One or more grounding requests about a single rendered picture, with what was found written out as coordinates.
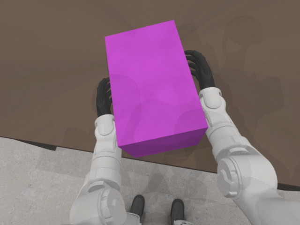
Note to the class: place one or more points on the left robot forearm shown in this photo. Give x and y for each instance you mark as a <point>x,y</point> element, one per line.
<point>106,160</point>

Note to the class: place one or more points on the right robot foot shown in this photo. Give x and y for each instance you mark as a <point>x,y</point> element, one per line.
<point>177,210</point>

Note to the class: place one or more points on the right robot hand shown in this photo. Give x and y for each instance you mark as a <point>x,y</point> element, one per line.
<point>203,72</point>

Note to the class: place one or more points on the right robot forearm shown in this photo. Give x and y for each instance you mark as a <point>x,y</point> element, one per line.
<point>222,132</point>

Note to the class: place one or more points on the left robot hand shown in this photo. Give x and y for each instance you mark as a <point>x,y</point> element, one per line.
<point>103,102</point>

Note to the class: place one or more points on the carton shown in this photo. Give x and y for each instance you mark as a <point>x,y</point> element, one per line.
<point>155,102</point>

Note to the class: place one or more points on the robot left upper arm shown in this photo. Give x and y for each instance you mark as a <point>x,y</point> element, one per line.
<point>101,207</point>

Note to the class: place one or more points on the table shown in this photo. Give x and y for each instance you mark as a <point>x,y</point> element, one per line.
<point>53,57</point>

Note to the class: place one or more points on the robot right upper arm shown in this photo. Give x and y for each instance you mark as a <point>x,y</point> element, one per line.
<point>250,181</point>

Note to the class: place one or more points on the robot left thigh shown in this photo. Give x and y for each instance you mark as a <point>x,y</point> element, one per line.
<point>132,220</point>

